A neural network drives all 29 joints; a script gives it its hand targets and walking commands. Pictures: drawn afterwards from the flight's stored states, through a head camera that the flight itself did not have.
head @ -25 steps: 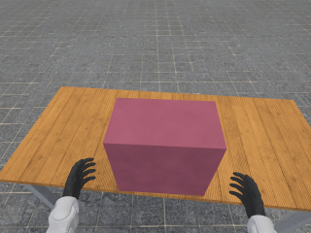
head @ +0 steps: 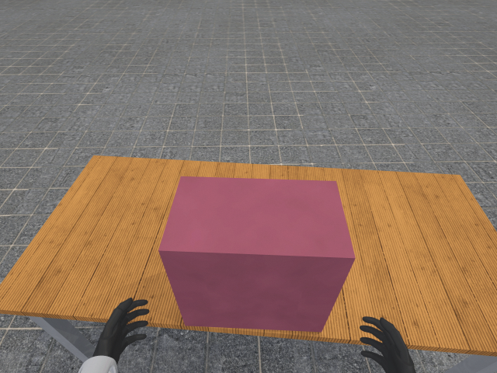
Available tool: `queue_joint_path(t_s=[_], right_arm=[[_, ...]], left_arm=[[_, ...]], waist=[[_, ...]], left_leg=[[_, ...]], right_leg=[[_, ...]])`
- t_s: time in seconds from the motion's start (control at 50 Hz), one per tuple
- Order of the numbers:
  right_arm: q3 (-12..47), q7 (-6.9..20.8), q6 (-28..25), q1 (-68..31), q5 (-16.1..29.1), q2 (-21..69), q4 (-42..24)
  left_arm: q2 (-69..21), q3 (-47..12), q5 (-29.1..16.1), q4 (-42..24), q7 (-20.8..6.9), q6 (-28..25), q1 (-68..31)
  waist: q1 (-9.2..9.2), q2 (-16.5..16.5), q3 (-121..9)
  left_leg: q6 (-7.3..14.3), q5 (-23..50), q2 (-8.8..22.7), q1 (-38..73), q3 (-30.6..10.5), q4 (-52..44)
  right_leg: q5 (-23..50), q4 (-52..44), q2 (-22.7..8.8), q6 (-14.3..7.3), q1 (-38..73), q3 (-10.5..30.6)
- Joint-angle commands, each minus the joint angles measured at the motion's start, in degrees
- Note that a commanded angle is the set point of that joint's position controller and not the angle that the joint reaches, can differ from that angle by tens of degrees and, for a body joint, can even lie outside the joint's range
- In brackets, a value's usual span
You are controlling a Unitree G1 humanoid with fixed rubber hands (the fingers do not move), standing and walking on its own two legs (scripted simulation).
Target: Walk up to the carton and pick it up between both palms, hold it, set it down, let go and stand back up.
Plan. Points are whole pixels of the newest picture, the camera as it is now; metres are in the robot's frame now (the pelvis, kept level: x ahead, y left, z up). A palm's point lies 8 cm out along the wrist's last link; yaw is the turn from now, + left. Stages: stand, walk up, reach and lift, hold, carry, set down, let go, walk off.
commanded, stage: set down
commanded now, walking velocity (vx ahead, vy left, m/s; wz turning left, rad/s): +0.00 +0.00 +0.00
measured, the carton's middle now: (255, 258) +0.38 +0.01 -0.07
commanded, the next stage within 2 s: let go in 0.58 s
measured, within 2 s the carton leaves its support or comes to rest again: neither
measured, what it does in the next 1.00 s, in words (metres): stands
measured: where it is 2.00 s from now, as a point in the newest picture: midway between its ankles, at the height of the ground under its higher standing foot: outside the picture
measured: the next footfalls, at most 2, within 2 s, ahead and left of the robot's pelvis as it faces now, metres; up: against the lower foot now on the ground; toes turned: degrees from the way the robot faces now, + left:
none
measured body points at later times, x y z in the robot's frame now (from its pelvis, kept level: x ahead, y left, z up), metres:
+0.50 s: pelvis +0.00 +0.01 +0.01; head +0.00 +0.02 +0.46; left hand +0.17 +0.25 -0.07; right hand +0.17 -0.21 -0.08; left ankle -0.02 +0.13 -0.74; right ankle +0.00 -0.09 -0.74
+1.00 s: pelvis -0.01 +0.02 +0.01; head -0.01 +0.02 +0.46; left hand +0.17 +0.25 -0.08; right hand +0.15 -0.21 -0.08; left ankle -0.02 +0.13 -0.74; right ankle +0.00 -0.09 -0.74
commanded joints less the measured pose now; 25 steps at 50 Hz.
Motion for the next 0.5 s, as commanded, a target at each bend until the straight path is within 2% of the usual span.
queue_joint_path(t_s=[0.0,0.02,0.06,0.1,0.14,0.16,0.18,0.22,0.28,0.3,0.32,0.34,0.4,0.44,0.46,0.48], right_arm=[[-7.01,-0.03,-1.49,-13.85,-3.24,-6.42,-16.83],[-7.42,0.24,-1.18,-14.65,-3.5,-6.51,-16.4],[-6.18,0.64,-0.33,-10.69,-3.06,-5.39,-14.95],[-4.46,0.07,-0.39,-8.17,-1.98,-4.89,-14.25],[-2.94,-0.59,0.56,-8.15,-1.3,-5.58,-10.82],[-2.71,-0.82,1.03,-6.39,-1.53,-5.87,-7.85],[-2.17,-0.97,1.59,-5.52,-1.37,-6.23,-5.61],[-1.07,-1.51,3.48,-2.41,-1.63,-6.33,-1.45],[-2.23,-1.26,2.05,-1.7,-0.94,-6.87,-5.88],[-3.89,-0.62,1.24,-3.71,-1.27,-7.56,-8.8],[-4.6,0.03,1.13,-3.18,-1.99,-7.66,-8.9],[-5.48,0.59,2.16,-4.02,-3.57,-8.41,-7.08],[-7.61,1.01,3.32,-3.75,-6.14,-7.03,-13.33],[-8.1,1.03,3.67,-3.71,-7.28,-6.19,-15.65],[-8.32,1.13,4.26,-4.24,-8.09,-6.24,-14.6],[-8.5,1.22,4.48,-3.8,-8.34,-5.94,-15.92]], left_arm=[[9.21,0.98,-1.19,-16.75,2.74,-3.24,-14.36],[9.25,0.59,-1.0,-17.0,3.38,-3.6,-15.22],[8.55,1.03,0.07,-16.39,3.83,-3.59,-10.1],[8.19,2.34,0.69,-15.46,2.93,-3.6,-6.4],[6.95,2.83,1.18,-12.02,1.36,-1.79,-5.15],[6.1,2.85,1.87,-10.23,0.7,-0.84,-3.39],[5.49,3.25,2.8,-8.68,0.07,0.56,-1.9],[4.13,3.56,4.86,-5.45,-1.37,4.42,2.08],[3.73,4.51,5.79,-12.96,-0.68,4.75,1.9],[4.19,4.19,5.49,-16.74,0.32,4.0,-0.68],[3.45,3.35,5.78,-18.06,1.33,3.93,-0.21],[3.36,2.61,6.86,-16.95,2.01,5.28,-0.76],[4.02,2.0,5.97,-21.41,3.32,6.85,-1.04],[3.72,1.03,5.01,-22.0,3.82,7.03,-1.14],[3.74,0.84,5.45,-20.62,3.95,7.67,-1.49],[3.93,0.7,5.06,-21.39,4.14,7.84,-1.34]], waist=[[-0.24,1.34,-5.37],[-0.56,2.07,-6.07],[-0.24,1.85,-6.75],[-0.25,0.69,-8.09],[-0.73,0.56,-7.89],[-1.16,0.89,-6.99],[-0.67,1.59,-5.69],[-0.97,1.73,-2.49],[0.59,2.34,-4.17],[0.73,2.51,-5.99],[0.52,3.22,-5.88],[-0.01,3.9,-4.43],[-0.51,1.95,-3.2],[-0.71,1.21,-2.36],[-0.67,1.57,-1.44],[-0.2,1.39,-1.58]], left_leg=[[0.38,10.53,-2.3,-6.0,1.16,-5.81],[0.24,10.12,-2.07,-6.31,1.08,-6.01],[0.42,12.46,-2.07,-5.31,0.79,-5.57],[0.66,16.3,-2.44,-4.18,0.69,-4.88],[0.42,19.09,-2.78,-2.66,0.18,-4.56],[-0.02,19.48,-2.75,-1.4,-0.43,-4.83],[-0.5,20.47,-2.63,-0.05,-0.46,-5.02],[-0.96,21.69,-2.69,2.58,-0.78,-5.61],[-1.51,25.27,-2.3,4.47,-0.49,-5.74],[-1.69,25.01,-1.93,4.59,-0.42,-5.88],[-1.91,24.61,-1.63,5.3,-0.43,-6.19],[-2.06,22.71,-1.54,5.8,-0.34,-6.72],[-0.75,17.88,-1.11,3.78,0.26,-7.74],[-0.29,15.15,-1.15,1.55,0.69,-7.9],[-0.31,13.45,-1.04,0.9,0.84,-8.25],[-0.14,13.07,-1.03,-0.03,0.87,-8.31]], right_leg=[[9.39,-6.75,-1.29,1.49,3.87,3.64],[8.72,-6.58,-1.45,1.15,3.88,3.75],[12.5,-6.1,-1.67,1.15,6.19,4.33],[19.83,-5.6,-2.27,1.81,9.12,5.28],[24.68,-5.91,-2.39,2.05,9.88,5.71],[24.59,-6.49,-2.29,1.83,9.29,5.51],[23.98,-7.25,-1.94,1.44,8.84,5.11],[22.63,-9.26,-1.34,0.98,8.73,4.51],[21.06,-9.72,-0.05,0.8,8.74,3.25],[18.73,-9.76,0.37,0.5,7.73,2.71],[16.7,-9.84,0.75,0.25,6.82,1.95],[13.93,-10.57,0.86,-0.14,5.13,1.48],[11.4,-10.61,0.45,0.44,4.89,1.48],[11.03,-10.36,-0.08,0.67,5.14,1.96],[9.6,-10.35,-0.17,0.5,4.87,1.94],[9.69,-10.27,-0.41,0.48,5.07,2.12]])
